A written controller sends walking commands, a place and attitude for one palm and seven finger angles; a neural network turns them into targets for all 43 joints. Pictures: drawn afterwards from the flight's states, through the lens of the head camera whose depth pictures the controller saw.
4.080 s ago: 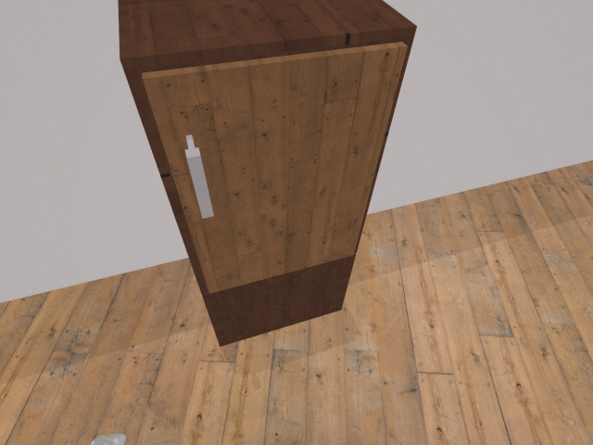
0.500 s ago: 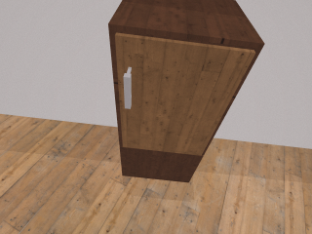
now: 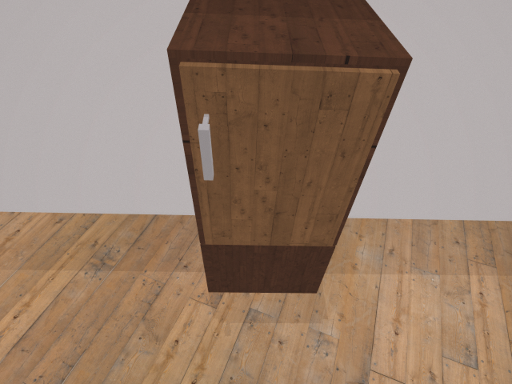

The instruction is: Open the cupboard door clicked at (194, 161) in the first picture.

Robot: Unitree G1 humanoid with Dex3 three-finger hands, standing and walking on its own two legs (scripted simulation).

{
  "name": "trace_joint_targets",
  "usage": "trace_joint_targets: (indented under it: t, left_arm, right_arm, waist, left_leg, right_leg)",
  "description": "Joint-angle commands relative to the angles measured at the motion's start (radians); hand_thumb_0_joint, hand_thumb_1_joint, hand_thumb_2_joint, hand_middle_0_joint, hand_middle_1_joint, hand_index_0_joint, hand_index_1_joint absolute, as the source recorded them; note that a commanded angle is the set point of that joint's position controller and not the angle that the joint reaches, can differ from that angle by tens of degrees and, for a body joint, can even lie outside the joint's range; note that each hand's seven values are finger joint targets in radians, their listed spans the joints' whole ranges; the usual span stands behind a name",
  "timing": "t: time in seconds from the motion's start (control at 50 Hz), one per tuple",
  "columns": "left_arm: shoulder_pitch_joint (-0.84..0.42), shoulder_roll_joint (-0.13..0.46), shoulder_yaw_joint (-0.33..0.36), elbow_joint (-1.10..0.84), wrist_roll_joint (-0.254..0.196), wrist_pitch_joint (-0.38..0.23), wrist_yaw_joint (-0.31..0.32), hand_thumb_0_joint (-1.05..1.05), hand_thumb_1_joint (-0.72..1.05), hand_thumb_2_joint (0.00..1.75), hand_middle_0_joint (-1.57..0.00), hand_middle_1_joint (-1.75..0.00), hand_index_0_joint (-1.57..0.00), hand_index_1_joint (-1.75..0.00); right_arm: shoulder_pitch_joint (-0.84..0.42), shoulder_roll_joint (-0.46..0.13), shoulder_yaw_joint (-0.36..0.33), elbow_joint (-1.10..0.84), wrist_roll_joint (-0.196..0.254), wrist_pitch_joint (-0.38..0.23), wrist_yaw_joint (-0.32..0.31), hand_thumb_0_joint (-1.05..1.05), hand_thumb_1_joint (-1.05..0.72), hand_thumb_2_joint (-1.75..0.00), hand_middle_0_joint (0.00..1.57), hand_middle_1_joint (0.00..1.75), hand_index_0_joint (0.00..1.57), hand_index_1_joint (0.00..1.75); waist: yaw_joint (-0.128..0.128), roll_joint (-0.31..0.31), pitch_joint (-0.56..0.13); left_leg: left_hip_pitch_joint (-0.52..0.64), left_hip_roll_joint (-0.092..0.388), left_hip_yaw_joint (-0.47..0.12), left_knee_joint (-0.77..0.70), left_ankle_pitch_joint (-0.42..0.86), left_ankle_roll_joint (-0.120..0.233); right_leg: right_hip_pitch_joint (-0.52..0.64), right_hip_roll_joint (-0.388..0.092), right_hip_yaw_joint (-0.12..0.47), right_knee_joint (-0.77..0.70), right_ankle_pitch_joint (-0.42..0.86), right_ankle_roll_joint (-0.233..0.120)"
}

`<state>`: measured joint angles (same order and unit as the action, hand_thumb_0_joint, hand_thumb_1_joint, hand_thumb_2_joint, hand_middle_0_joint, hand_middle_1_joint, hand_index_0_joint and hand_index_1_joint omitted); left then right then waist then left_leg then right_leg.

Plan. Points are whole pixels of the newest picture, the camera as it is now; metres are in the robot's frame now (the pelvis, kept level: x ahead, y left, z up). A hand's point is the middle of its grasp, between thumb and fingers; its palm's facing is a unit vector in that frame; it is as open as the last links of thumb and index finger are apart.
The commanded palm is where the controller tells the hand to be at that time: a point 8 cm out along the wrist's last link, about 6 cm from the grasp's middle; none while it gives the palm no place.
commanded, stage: look again from close up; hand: left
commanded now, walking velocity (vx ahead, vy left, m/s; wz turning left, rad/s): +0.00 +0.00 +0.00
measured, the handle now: (207, 147) +0.57 +0.14 +0.04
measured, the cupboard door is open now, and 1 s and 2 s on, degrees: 0 0 0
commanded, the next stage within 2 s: shuffle to correct the standing spot in 0.56 s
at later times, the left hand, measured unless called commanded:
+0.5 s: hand out of the picture -0.08 +0.16 -0.19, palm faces +0.10 -0.98 -0.16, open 7.4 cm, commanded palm none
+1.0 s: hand out of the picture -0.16 +0.12 -0.18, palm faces +0.17 -0.98 -0.13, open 7.4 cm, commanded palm none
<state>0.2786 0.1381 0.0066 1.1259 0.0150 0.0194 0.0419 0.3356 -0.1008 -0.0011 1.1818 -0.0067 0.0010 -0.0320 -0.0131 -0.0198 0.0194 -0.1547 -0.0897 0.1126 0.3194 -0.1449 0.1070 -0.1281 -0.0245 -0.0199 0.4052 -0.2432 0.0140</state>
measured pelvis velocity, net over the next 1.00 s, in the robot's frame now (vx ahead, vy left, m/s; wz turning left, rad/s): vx -0.08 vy -0.02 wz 0.05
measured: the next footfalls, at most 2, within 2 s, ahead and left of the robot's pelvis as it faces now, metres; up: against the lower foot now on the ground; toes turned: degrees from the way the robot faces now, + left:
left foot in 1.18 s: -0.08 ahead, +0.07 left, +0.00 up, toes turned +8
right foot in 1.62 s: +0.11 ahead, -0.22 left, +0.00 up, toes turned -1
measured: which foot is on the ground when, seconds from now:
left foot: down 0.00-0.96, up 0.98-1.00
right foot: down 0.00-1.00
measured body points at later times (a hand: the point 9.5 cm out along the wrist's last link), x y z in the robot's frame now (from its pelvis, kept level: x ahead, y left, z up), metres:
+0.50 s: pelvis -0.04 +0.01 -0.01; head -0.07 +0.01 +0.44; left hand -0.08 +0.21 -0.17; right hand +0.02 -0.23 -0.15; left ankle +0.03 +0.04 -0.74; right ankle -0.01 -0.13 -0.74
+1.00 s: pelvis -0.08 -0.02 +0.00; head -0.10 -0.01 +0.44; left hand -0.17 +0.17 -0.17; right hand -0.06 -0.25 -0.15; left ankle +0.00 +0.04 -0.71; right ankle -0.02 -0.13 -0.74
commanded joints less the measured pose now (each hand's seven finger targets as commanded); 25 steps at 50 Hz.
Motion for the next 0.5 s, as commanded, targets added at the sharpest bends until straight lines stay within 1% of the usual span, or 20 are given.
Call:
trace_joint_targets:
  t: [0.0, 0.04, 0.06, 0.08, 0.1, 0.12, 0.14, 0.16, 0.18, 0.2, 0.22, 0.24, 0.26, 0.28, 0.3, 0.32, 0.38, 0.4, 0.44, 0.48]
  left_arm:
    - [0.113, 0.062, 0.007, 0.003, 0.003, -0.005, 0.005, 0.00, 0.90, 0.90, -0.20, -0.30, -0.20, -0.30]
    - [0.122, 0.054, 0.005, 0.009, 0.002, -0.007, 0.006, 0.00, 0.90, 0.90, -0.20, -0.30, -0.20, -0.30]
    - [0.126, 0.048, 0.004, 0.013, 0.003, -0.008, 0.006, 0.00, 0.90, 0.90, -0.20, -0.30, -0.20, -0.30]
    - [0.136, 0.079, -0.023, 0.002, 0.025, -0.055, 0.036, 0.00, 0.90, 0.90, -0.20, -0.30, -0.20, -0.30]
    - [0.157, 0.098, -0.009, 0.001, 0.019, -0.074, 0.030, 0.00, 0.90, 0.90, -0.20, -0.30, -0.20, -0.30]
    - [0.163, 0.086, -0.002, -0.014, 0.011, -0.069, 0.028, 0.00, 0.90, 0.90, -0.20, -0.30, -0.20, -0.30]
    - [0.168, 0.078, -0.007, -0.016, 0.002, -0.067, 0.025, 0.00, 0.90, 0.90, -0.20, -0.30, -0.20, -0.30]
    - [0.161, 0.072, -0.009, -0.021, -0.003, -0.063, 0.023, 0.00, 0.90, 0.90, -0.20, -0.30, -0.20, -0.30]
    - [0.157, 0.066, -0.007, -0.033, -0.004, -0.056, 0.020, 0.00, 0.90, 0.90, -0.20, -0.30, -0.20, -0.30]
    - [0.153, 0.070, -0.005, -0.045, 0.001, -0.052, 0.018, 0.00, 0.90, 0.90, -0.20, -0.30, -0.20, -0.30]
    - [0.147, 0.061, -0.005, -0.051, 0.002, -0.046, 0.016, 0.00, 0.90, 0.90, -0.20, -0.30, -0.20, -0.30]
    - [0.152, 0.057, -0.005, -0.057, 0.005, -0.041, 0.014, 0.00, 0.90, 0.90, -0.20, -0.30, -0.20, -0.30]
    - [0.162, 0.051, -0.006, -0.064, 0.007, -0.036, 0.012, 0.00, 0.90, 0.90, -0.20, -0.30, -0.20, -0.30]
    - [0.173, 0.050, -0.005, -0.066, 0.010, -0.032, 0.010, 0.00, 0.90, 0.90, -0.20, -0.30, -0.20, -0.30]
    - [0.188, 0.056, -0.003, -0.069, 0.014, -0.029, 0.009, 0.00, 0.90, 0.90, -0.20, -0.30, -0.20, -0.30]
    - [0.201, 0.054, -0.001, -0.071, 0.015, -0.026, 0.008, 0.00, 0.90, 0.90, -0.20, -0.30, -0.20, -0.30]
    - [0.232, 0.055, 0.000, -0.078, 0.018, -0.025, 0.006, 0.00, 0.90, 0.90, -0.20, -0.30, -0.20, -0.30]
    - [0.236, 0.059, 0.001, -0.083, 0.019, -0.026, 0.005, 0.00, 0.90, 0.90, -0.20, -0.30, -0.20, -0.30]
    - [0.240, 0.060, 0.003, -0.091, 0.017, -0.025, 0.005, 0.00, 0.90, 0.90, -0.20, -0.30, -0.20, -0.30]
    - [0.252, 0.061, 0.003, -0.095, 0.019, -0.024, 0.003, 0.00, 0.90, 0.90, -0.20, -0.30, -0.20, -0.30]
  right_arm:
    - [0.022, -0.125, -0.030, -0.030, 0.001, -0.013, -0.013, 0.00, -0.90, -0.90, 0.20, 0.30, 0.20, 0.30]
    - [0.035, -0.117, -0.030, -0.027, 0.001, -0.013, -0.014, 0.00, -0.90, -0.90, 0.20, 0.30, 0.20, 0.30]
    - [0.038, -0.116, -0.031, -0.024, 0.001, -0.014, -0.014, 0.00, -0.90, -0.90, 0.20, 0.30, 0.20, 0.30]
    - [-0.035, -0.172, -0.003, -0.124, -0.003, -0.033, 0.008, 0.00, -0.90, -0.90, 0.20, 0.30, 0.20, 0.30]
    - [-0.039, -0.135, 0.004, -0.144, 0.000, -0.048, 0.013, 0.00, -0.90, -0.90, 0.20, 0.30, 0.20, 0.30]
    - [0.034, -0.105, 0.004, -0.133, -0.006, -0.049, 0.005, 0.00, -0.90, -0.90, 0.20, 0.30, 0.20, 0.30]
    - [0.054, -0.124, 0.006, -0.132, -0.006, -0.049, 0.002, 0.00, -0.90, -0.90, 0.20, 0.30, 0.20, 0.30]
    - [0.052, -0.134, 0.003, -0.140, -0.004, -0.046, 0.000, 0.00, -0.90, -0.90, 0.20, 0.30, 0.20, 0.30]
    - [0.040, -0.139, -0.002, -0.150, -0.004, -0.041, -0.001, 0.00, -0.90, -0.90, 0.20, 0.30, 0.20, 0.30]
    - [0.035, -0.141, -0.004, -0.167, -0.005, -0.036, 0.000, 0.00, -0.90, -0.90, 0.20, 0.30, 0.20, 0.30]
    - [0.025, -0.146, -0.007, -0.175, -0.006, -0.031, -0.001, 0.00, -0.90, -0.90, 0.20, 0.30, 0.20, 0.30]
    - [0.020, -0.150, -0.011, -0.182, -0.007, -0.026, 0.000, 0.00, -0.90, -0.90, 0.20, 0.30, 0.20, 0.30]
    - [0.014, -0.161, -0.016, -0.190, -0.007, -0.022, 0.001, 0.00, -0.90, -0.90, 0.20, 0.30, 0.20, 0.30]
    - [0.009, -0.171, -0.020, -0.195, -0.008, -0.019, 0.002, 0.00, -0.90, -0.90, 0.20, 0.30, 0.20, 0.30]
    - [0.006, -0.173, -0.022, -0.200, -0.008, -0.018, 0.003, 0.00, -0.90, -0.90, 0.20, 0.30, 0.20, 0.30]
    - [-0.001, -0.180, -0.024, -0.204, -0.007, -0.017, 0.003, 0.00, -0.90, -0.90, 0.20, 0.30, 0.20, 0.30]
    - [-0.017, -0.194, -0.029, -0.216, -0.008, -0.015, 0.007, 0.00, -0.90, -0.90, 0.20, 0.30, 0.20, 0.30]
    - [-0.016, -0.193, -0.029, -0.218, -0.008, -0.018, 0.007, 0.00, -0.90, -0.90, 0.20, 0.30, 0.20, 0.30]
    - [-0.019, -0.194, -0.029, -0.218, -0.007, -0.018, 0.008, 0.00, -0.90, -0.90, 0.20, 0.30, 0.20, 0.30]
    - [-0.023, -0.196, -0.030, -0.221, -0.008, -0.017, 0.009, 0.00, -0.90, -0.90, 0.20, 0.30, 0.20, 0.30]
  waist:
    - [0.027, 0.051, 0.077]
    - [0.019, 0.035, 0.069]
    - [0.020, 0.033, 0.076]
    - [0.032, -0.019, 0.152]
    - [0.022, 0.031, 0.080]
    - [0.003, 0.051, -0.011]
    - [0.005, 0.057, -0.087]
    - [0.000, 0.051, -0.120]
    - [0.000, 0.074, -0.093]
    - [-0.002, 0.061, -0.058]
    - [-0.002, 0.053, 0.000]
    - [-0.002, 0.034, 0.042]
    - [0.002, 0.044, 0.081]
    - [0.006, 0.042, 0.102]
    - [0.012, 0.051, 0.099]
    - [0.017, 0.047, 0.110]
    - [0.028, -0.009, 0.121]
    - [0.026, 0.020, 0.093]
    - [0.026, 0.032, 0.097]
    - [0.028, 0.021, 0.094]
  left_leg:
    - [-0.062, 0.235, -0.274, -0.178, -0.255, -0.074]
    - [-0.053, 0.230, -0.271, -0.174, -0.246, -0.075]
    - [-0.055, 0.228, -0.267, -0.171, -0.243, -0.075]
    - [-0.150, 0.213, -0.198, 0.060, 0.116, -0.078]
    - [-0.085, 0.176, -0.176, 0.087, 0.183, -0.096]
    - [-0.037, 0.177, -0.201, 0.082, 0.153, -0.103]
    - [-0.020, 0.187, -0.220, 0.104, 0.159, -0.086]
    - [-0.013, 0.194, -0.226, 0.108, 0.138, -0.073]
    - [-0.039, 0.197, -0.235, 0.084, 0.044, -0.065]
    - [-0.080, 0.199, -0.246, 0.071, -0.014, -0.056]
    - [-0.132, 0.200, -0.258, 0.041, -0.118, -0.053]
    - [-0.171, 0.203, -0.275, 0.004, -0.212, -0.052]
    - [-0.205, 0.209, -0.292, -0.032, -0.301, -0.050]
    - [-0.236, 0.217, -0.312, -0.063, -0.361, -0.047]
    - [-0.244, 0.226, -0.320, -0.083, -0.381, -0.044]
    - [-0.271, 0.232, -0.328, -0.104, -0.423, -0.041]
    - [-0.297, 0.228, -0.311, -0.111, -0.441, -0.037]
    - [-0.264, 0.222, -0.305, -0.110, -0.405, -0.042]
    - [-0.261, 0.224, -0.306, -0.119, -0.422, -0.044]
    - [-0.265, 0.227, -0.301, -0.123, -0.430, -0.043]
  right_leg:
    - [-0.063, -0.061, 0.042, -0.040, 0.009, -0.027]
    - [-0.068, -0.061, 0.045, -0.043, 0.012, -0.027]
    - [-0.074, -0.062, 0.045, -0.046, 0.015, -0.026]
    - [-0.112, -0.091, 0.046, -0.036, 0.121, -0.039]
    - [-0.083, -0.110, 0.050, -0.048, 0.222, -0.054]
    - [-0.044, -0.108, 0.061, 0.002, 0.139, -0.074]
    - [-0.027, -0.098, 0.052, 0.012, 0.091, -0.078]
    - [-0.023, -0.091, 0.045, 0.019, 0.063, -0.078]
    - [-0.044, -0.084, 0.045, 0.020, 0.010, -0.079]
    - [-0.057, -0.076, 0.033, 0.028, -0.002, -0.077]
    - [-0.083, -0.072, 0.032, 0.029, -0.029, -0.076]
    - [-0.102, -0.065, 0.031, 0.035, -0.049, -0.076]
    - [-0.122, -0.057, 0.024, 0.043, -0.072, -0.072]
    - [-0.124, -0.045, 0.018, 0.055, -0.079, -0.068]
    - [-0.111, -0.041, 0.005, 0.070, -0.065, -0.067]
    - [-0.103, -0.037, 0.000, 0.078, -0.063, -0.062]
    - [-0.097, -0.037, 0.009, 0.061, -0.065, -0.059]
    - [-0.099, -0.040, 0.016, 0.060, -0.051, -0.061]
    - [-0.109, -0.037, 0.016, 0.055, -0.057, -0.058]
    - [-0.105, -0.037, 0.016, 0.047, -0.054, -0.055]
